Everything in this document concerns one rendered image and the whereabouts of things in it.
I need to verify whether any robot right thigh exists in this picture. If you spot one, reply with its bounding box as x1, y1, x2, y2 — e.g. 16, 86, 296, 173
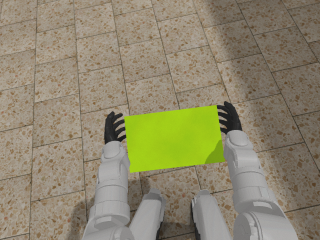
191, 194, 233, 240

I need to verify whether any robot right hand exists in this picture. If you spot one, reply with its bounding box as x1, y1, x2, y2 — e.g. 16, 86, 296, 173
216, 101, 243, 135

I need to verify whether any robot left forearm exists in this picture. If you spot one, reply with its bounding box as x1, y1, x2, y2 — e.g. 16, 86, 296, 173
81, 141, 131, 240

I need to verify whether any robot right forearm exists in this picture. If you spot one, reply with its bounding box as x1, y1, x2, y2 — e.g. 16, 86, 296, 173
223, 130, 298, 240

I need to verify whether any robot left hand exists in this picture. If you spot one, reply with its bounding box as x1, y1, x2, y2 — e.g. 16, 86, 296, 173
104, 111, 127, 144

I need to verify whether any right robot upper arm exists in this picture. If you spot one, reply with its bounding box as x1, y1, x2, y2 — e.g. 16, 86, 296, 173
233, 210, 298, 240

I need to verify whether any left robot upper arm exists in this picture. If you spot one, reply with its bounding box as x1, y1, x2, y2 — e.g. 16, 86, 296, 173
82, 225, 135, 240

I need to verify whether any carton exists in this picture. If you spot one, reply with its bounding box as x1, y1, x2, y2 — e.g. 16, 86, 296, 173
124, 105, 225, 173

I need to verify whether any right robot foot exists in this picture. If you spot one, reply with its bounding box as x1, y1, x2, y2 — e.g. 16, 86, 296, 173
191, 198, 201, 240

